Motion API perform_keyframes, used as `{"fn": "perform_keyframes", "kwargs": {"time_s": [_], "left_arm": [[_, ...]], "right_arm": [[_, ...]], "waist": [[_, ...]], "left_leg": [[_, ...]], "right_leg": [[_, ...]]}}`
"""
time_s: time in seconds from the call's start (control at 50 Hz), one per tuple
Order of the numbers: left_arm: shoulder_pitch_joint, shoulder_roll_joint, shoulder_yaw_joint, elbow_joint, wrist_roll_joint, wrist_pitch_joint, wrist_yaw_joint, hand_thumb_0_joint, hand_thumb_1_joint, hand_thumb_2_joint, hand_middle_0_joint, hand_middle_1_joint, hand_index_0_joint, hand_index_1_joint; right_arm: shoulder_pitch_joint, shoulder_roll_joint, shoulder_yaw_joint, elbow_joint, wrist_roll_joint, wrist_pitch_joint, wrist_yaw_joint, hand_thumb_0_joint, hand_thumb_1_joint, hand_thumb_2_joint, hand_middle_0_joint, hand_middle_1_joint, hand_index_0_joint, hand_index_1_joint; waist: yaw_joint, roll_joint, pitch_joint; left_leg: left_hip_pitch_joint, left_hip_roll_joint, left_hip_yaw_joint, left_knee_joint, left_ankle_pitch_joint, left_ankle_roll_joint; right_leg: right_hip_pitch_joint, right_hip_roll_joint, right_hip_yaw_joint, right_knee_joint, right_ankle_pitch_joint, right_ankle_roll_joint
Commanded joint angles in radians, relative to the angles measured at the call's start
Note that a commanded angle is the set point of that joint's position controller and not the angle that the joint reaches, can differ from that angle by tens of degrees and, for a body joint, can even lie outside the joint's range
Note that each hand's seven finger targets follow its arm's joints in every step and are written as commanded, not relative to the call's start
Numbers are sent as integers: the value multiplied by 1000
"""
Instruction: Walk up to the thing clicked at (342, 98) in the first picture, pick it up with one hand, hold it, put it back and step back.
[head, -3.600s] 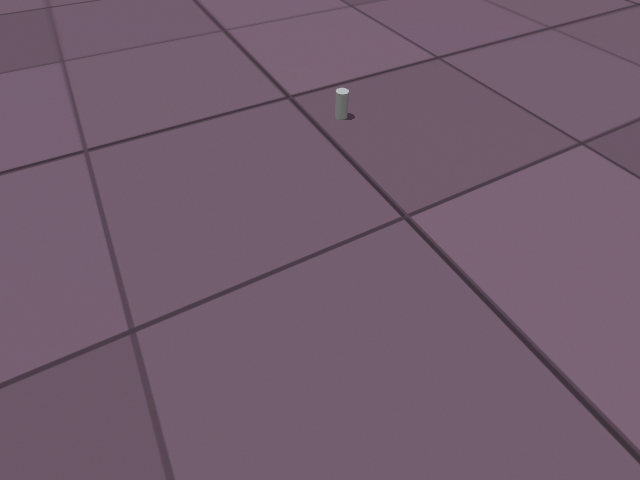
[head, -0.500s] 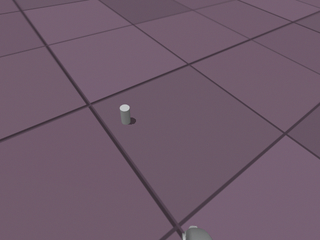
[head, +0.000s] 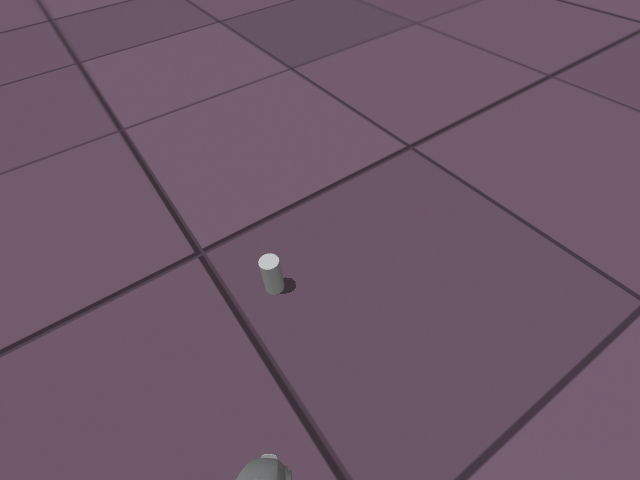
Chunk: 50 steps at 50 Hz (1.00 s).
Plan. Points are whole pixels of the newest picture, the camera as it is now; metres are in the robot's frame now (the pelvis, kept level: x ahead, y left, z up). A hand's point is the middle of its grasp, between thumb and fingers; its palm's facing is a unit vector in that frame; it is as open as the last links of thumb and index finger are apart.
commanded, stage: walk up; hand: left
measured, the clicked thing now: (272, 274) +0.93 +0.26 -0.70
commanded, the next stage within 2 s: none
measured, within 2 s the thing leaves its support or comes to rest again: neither
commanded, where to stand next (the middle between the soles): +0.56 +0.06 m, yaw -2 degrees
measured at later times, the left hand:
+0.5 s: hand (124, 420) +0.24 +0.34 -0.16, palm faces -0.05 -0.95 -0.32, open 7.4 cm
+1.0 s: hand (157, 327) +0.39 +0.32 -0.13, palm faces -0.05 -0.91 -0.41, open 7.4 cm
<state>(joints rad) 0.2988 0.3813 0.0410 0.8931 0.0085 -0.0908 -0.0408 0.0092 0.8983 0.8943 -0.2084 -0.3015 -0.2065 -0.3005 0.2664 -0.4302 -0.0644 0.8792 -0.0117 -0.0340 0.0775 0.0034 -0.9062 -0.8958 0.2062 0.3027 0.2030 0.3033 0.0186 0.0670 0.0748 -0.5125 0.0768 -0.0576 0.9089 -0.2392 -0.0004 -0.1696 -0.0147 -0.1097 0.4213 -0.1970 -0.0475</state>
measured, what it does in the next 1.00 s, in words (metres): walks ahead: left foot, then right foot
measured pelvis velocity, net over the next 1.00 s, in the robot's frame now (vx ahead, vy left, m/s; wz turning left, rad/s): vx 0.33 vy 0.05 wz -0.03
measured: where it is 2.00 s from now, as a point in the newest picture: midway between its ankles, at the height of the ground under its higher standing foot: (316, 389)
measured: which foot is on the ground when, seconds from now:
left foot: up 0.00-0.18, down 0.20-0.70, up 0.72-1.00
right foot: down 0.00-0.24, up 0.26-0.66, down 0.68-1.00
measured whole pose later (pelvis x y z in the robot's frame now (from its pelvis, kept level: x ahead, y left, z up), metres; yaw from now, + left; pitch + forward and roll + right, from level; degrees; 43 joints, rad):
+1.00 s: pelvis +0.33 +0.05 -0.01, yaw -2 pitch -4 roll -1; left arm 0.31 0.39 0.03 0.85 0.01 -0.08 -0.03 0.01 0.90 0.89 -0.21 -0.30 -0.21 -0.30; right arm 0.26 -0.43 -0.07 0.86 -0.01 -0.02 0.07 0.00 -0.91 -0.90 0.21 0.30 0.20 0.30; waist 0.02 0.06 0.09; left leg -0.49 0.09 -0.03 0.85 -0.29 0.00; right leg -0.19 -0.03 -0.06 0.49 -0.23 -0.02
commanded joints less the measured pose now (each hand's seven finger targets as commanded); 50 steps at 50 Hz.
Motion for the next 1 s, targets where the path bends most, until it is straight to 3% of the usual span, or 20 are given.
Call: {"fn": "perform_keyframes", "kwargs": {"time_s": [0.0, 0.1, 0.14, 0.18, 0.2, 0.22, 0.24, 0.26, 0.3, 0.32, 0.42, 0.5, 0.6, 0.66, 0.68, 0.7, 0.72, 0.74, 0.82, 0.98], "left_arm": [[-24, 302, 101, -99, 3, -34, 9, 0, 900, 900, -200, -300, -200, -300], [13, 324, 97, -78, 0, -23, 4, 0, 900, 900, -200, -300, -200, -300], [-27, 331, 91, -88, 3, -15, 5, 0, 900, 900, -200, -300, -200, -300], [6, 253, 59, -91, 9, -10, 9, 0, 900, 900, -200, -300, -200, -300], [73, 160, 33, -92, -2, -8, 7, 0, 900, 900, -200, -300, -200, -300], [96, 188, 40, -75, -10, 0, 16, 0, 900, 900, -200, -300, -200, -300], [52, 274, 56, -61, 0, 6, 29, 0, 900, 900, -200, -300, -200, -300], [23, 277, 47, -64, -3, 1, 31, 0, 900, 900, -200, -300, -200, -300], [58, 245, 47, -32, -25, 4, 23, 0, 900, 900, -200, -300, -200, -300], [76, 231, 46, -27, -33, 10, 18, 0, 900, 900, -200, -300, -200, -300], [40, 216, 47, -45, -17, 38, 2, 0, 900, 900, -200, -300, -200, -300], [-64, 205, 49, -75, -5, 36, -16, 0, 900, 900, -200, -300, -200, -300], [-71, 189, 55, -68, -4, 16, -23, 0, 900, 900, -200, -300, -200, -300], [94, 249, 84, -13, 4, -12, 3, 0, 900, 900, -200, -300, -200, -300], [178, 321, 110, -8, 9, -20, 17, 0, 900, 900, -200, -300, -200, -300], [187, 368, 113, -37, 5, -24, 28, 0, 900, 900, -200, -300, -200, -300], [166, 379, 115, -29, -12, -16, 28, 0, 900, 900, -200, -300, -200, -300], [137, 353, 109, -48, -22, -13, 30, 0, 900, 900, -200, -300, -200, -300], [27, 270, 76, -83, -23, -18, 38, 0, 900, 900, -200, -300, -200, -300], [-1, 316, 89, -128, 8, -19, 20, 0, 900, 900, -200, -300, -200, -300]], "right_arm": [[-26, -163, -52, -70, -13, -16, 8, 0, -900, -900, 200, 300, 200, 300], [-85, -159, -61, -70, -14, -30, 13, 0, -900, -900, 200, 300, 200, 300], [-22, -175, -69, -49, -16, -37, 7, 0, -900, -900, 200, 300, 200, 300], [141, -236, -91, 0, -17, -54, -16, 0, -900, -900, 200, 300, 200, 300], [212, -316, -112, 5, -32, -64, -32, 0, -900, -900, 200, 300, 200, 300], [177, -355, -113, -33, -11, -67, -37, 0, -900, -900, 200, 300, 200, 300], [161, -341, -113, -31, 11, -62, -36, 0, -900, -900, 200, 300, 200, 300], [140, -300, -101, -36, 14, -59, -42, 0, -900, -900, 200, 300, 200, 300], [86, -221, -61, -54, 12, -68, -54, 0, -900, -900, 200, 300, 200, 300], [89, -210, -57, -49, 15, -72, -56, 0, -900, -900, 200, 300, 200, 300], [50, -220, -66, -96, 10, -73, -60, 0, -900, -900, 200, 300, 200, 300], [44, -236, -76, -98, 4, -72, -56, 0, -900, -900, 200, 300, 200, 300], [31, -231, -71, -116, 0, -59, -49, 0, -900, -900, 200, 300, 200, 300], [78, -168, -49, -125, 6, -48, -48, 0, -900, -900, 200, 300, 200, 300], [121, -126, -31, -137, 10, -50, -46, 0, -900, -900, 200, 300, 200, 300], [145, -97, -15, -141, 9, -44, -44, 0, -900, -900, 200, 300, 200, 300], [101, -202, -41, -120, 7, -34, -56, 0, -900, -900, 200, 300, 200, 300], [67, -219, -46, -113, 5, -31, -61, 0, -900, -900, 200, 300, 200, 300], [102, -165, -40, -72, 18, -11, -42, 0, -900, -900, 200, 300, 200, 300], [-2, -161, -60, -83, -7, -11, -2, 0, -900, -900, 200, 300, 200, 300]], "waist": [[13, -197, 16], [29, -179, 11], [-24, -156, -4], [-110, 36, -102], [-121, 299, -158], [-102, 243, -123], [-105, 152, -94], [-92, 85, -72], [-45, 53, -36], [-35, 87, -37], [-32, 87, -5], [-53, 63, 57], [-34, 58, 16], [42, -158, -133], [68, -322, -209], [59, -380, -197], [77, -301, -164], [69, -248, -121], [-12, -204, -55], [8, -252, 20]], "left_leg": [[9, 52, 43, -204, 65, -16], [126, 23, 97, -304, 88, 11], [231, 12, 109, -335, 35, 25], [510, -5, 50, -434, -111, 61], [632, 207, -290, -574, -250, 119], [643, 345, -591, -689, -259, 195], [616, 365, -587, -644, -171, 254], [564, 323, -451, -610, 56, 240], [478, 192, -135, -577, 408, 116], [475, 165, -76, -569, 511, 89], [426, 197, -20, -651, 306, 199], [364, 190, 16, -692, 124, 207], [316, 180, 41, -592, 110, 198], [280, 86, 115, -194, 208, 136], [148, -6, 170, 45, 57, 95], [-59, -101, 114, 176, -293, 52], [-115, -69, 65, 247, -309, 47], [-123, -34, 22, 281, -289, 40], [-8, -10, 2, 182, -127, 33], [101, 31, 66, -190, 11, -10]], "right_leg": [[-64, -257, 192, -241, -246, -154], [-88, -258, 185, -187, -294, -144], [-135, -262, 183, -113, -298, -138], [-229, -164, 77, 254, -43, -82], [-390, -37, -2, 587, -153, -14], [-540, 59, 61, 692, -326, 6], [-547, -9, 143, 745, -330, -8], [-533, -33, 180, 758, -277, -6], [-425, -52, 240, 671, -148, 2], [-395, -48, 226, 644, -113, 8], [-411, -57, 182, 551, -39, 44], [-379, -89, 146, 376, 24, 48], [-167, -67, 77, 198, 47, 26], [148, -27, 82, 37, 20, -5], [286, -171, 308, -17, -32, -50], [370, -373, 655, -71, 18, -126], [339, -427, 763, -94, 61, -230], [262, -417, 711, -105, 104, -250], [52, -243, 314, -93, 238, -151], [-161, -242, 237, -181, -251, -165]]}}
